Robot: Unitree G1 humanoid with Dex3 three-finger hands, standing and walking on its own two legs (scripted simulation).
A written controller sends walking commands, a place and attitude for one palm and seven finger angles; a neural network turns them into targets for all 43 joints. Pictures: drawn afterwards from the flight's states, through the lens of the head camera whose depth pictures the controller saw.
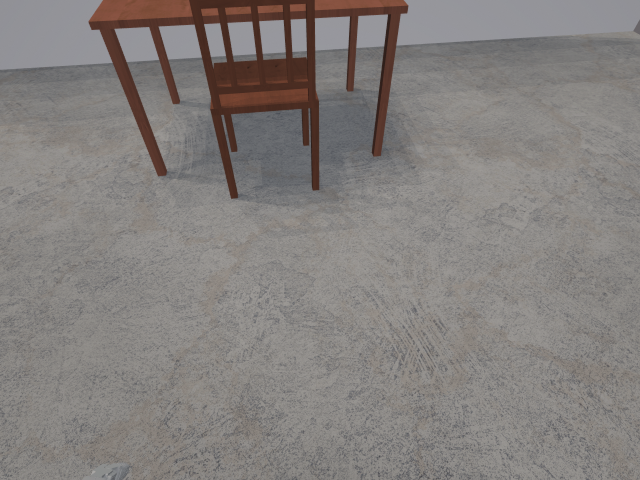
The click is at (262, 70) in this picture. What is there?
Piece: chair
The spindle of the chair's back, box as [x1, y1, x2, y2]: [251, 6, 265, 84]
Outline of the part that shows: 251,6 260,84 265,83 257,7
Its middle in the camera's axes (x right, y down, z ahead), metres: -0.22 -0.67 +1.36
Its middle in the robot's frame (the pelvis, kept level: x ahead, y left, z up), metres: +1.45 +0.30 -0.09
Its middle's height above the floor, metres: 0.68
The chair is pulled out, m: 0.00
